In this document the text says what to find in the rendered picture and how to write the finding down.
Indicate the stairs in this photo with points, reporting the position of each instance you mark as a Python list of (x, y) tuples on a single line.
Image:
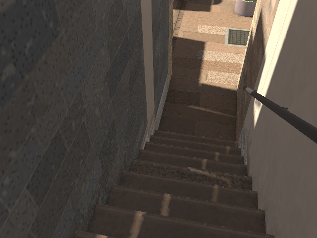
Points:
[(125, 224)]

